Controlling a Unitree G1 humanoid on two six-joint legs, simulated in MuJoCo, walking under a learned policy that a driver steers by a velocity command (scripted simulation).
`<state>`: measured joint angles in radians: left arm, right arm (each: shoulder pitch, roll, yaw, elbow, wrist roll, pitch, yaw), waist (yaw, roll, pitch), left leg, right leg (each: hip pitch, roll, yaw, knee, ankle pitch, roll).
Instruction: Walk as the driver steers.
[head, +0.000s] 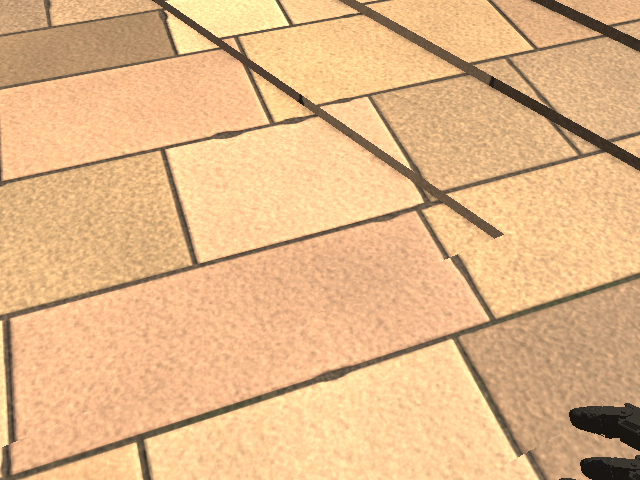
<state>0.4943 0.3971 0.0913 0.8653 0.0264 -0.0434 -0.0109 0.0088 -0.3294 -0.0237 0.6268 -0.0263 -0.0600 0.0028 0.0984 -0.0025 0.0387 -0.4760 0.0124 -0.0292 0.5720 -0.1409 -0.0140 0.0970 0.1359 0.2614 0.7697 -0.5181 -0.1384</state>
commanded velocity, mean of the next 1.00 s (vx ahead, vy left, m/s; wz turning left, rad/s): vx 0.83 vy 0.00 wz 0.56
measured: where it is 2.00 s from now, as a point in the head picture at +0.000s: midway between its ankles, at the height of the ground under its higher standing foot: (316, 270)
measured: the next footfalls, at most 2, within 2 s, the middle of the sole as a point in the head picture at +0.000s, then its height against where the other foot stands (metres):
right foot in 0.42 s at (392, 431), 0.04 m lower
left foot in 0.80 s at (293, 292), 0.04 m lower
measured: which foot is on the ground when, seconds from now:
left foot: down 0.00-0.40, up 0.42-0.78, down 0.80-1.00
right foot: up 0.00-0.40, down 0.42-0.82, up 0.84-1.00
